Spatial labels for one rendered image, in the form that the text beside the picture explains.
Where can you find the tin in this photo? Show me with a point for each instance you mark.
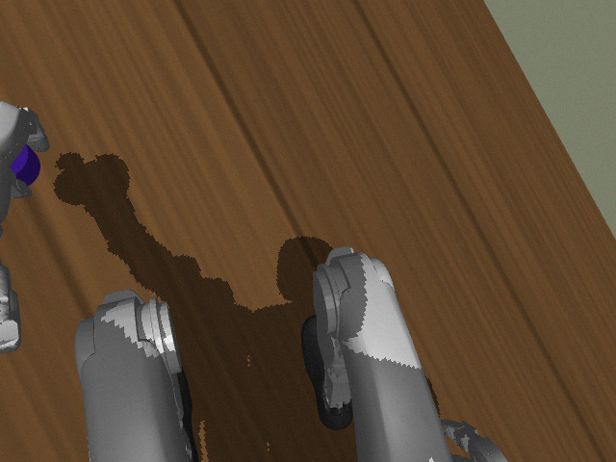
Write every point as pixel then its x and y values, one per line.
pixel 26 165

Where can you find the left robot hand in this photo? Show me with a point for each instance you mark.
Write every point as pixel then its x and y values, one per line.
pixel 19 126

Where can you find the left robot foot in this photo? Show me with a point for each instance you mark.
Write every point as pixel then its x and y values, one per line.
pixel 187 417

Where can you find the right robot hand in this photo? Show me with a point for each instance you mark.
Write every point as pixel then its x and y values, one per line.
pixel 466 437

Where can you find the right robot foot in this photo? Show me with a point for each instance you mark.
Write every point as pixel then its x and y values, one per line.
pixel 333 418

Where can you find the left robot arm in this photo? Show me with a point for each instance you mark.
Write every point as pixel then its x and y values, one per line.
pixel 10 328

